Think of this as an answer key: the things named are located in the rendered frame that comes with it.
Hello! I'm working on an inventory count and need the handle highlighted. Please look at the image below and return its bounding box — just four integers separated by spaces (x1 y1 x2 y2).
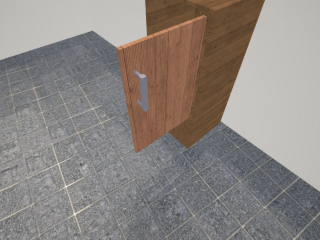
133 70 149 112

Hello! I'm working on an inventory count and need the cupboard door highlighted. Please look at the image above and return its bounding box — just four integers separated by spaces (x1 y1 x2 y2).
116 15 207 153

